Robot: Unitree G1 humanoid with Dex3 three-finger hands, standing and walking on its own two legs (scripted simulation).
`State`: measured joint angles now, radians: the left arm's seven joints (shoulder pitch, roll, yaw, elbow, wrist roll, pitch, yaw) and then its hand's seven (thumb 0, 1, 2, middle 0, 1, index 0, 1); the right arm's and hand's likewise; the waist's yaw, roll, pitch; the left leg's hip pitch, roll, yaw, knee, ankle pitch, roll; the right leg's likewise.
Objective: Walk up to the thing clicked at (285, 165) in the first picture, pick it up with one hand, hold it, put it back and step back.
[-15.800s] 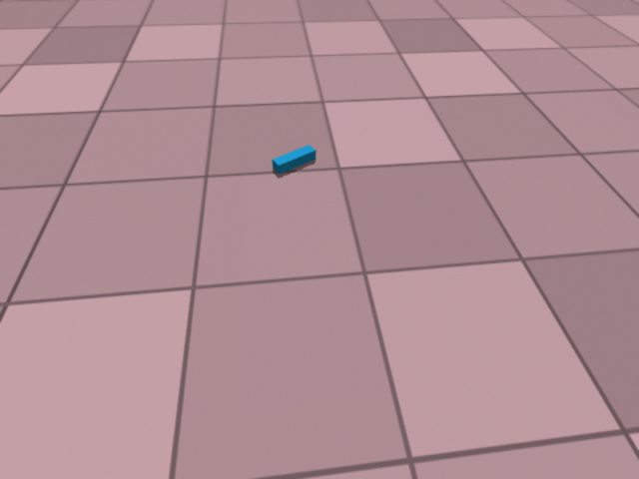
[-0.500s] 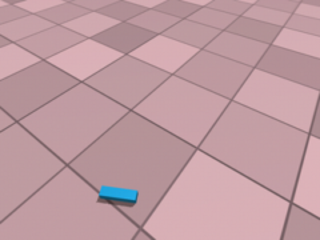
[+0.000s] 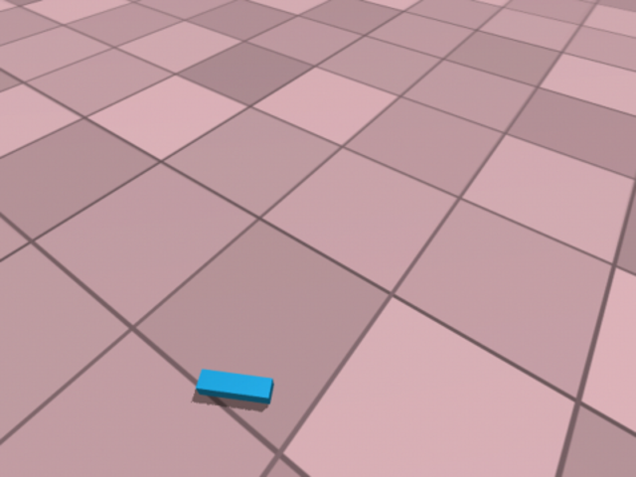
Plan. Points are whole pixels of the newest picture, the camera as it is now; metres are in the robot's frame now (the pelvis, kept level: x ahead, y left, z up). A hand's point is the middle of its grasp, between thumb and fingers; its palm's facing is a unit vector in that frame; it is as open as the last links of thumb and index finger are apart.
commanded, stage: stand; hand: left
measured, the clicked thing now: (235, 386) +0.50 +0.25 -0.75
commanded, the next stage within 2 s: walk up in 0.40 s
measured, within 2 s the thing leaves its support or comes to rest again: neither
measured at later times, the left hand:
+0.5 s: hand out of the picture +0.09 +0.26 -0.16, palm faces -0.02 -0.94 -0.34, open 7.4 cm
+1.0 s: hand (106, 475) +0.17 +0.30 -0.17, palm faces -0.10 -0.93 -0.36, open 7.4 cm
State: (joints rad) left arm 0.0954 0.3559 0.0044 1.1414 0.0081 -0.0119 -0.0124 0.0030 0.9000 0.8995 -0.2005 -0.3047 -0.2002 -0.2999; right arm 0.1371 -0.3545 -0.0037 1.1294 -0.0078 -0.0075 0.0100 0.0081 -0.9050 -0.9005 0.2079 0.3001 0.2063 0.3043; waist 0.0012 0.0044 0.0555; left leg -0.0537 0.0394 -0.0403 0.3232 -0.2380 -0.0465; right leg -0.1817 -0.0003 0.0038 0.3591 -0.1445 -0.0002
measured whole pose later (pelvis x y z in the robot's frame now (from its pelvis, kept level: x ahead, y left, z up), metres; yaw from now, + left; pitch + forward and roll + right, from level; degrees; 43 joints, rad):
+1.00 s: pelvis +0.05 +0.05 -0.02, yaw -4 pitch -3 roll +0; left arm 0.14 0.37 0.02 0.96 0.02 -0.01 0.00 0.00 0.90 0.90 -0.20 -0.31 -0.20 -0.30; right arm 0.18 -0.38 -0.06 0.95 -0.02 -0.01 0.01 0.01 -0.91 -0.90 0.21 0.30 0.21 0.30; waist 0.00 0.00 0.12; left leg -0.19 0.01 0.01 0.59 -0.34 0.02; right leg -0.22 -0.04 0.07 0.62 -0.34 0.02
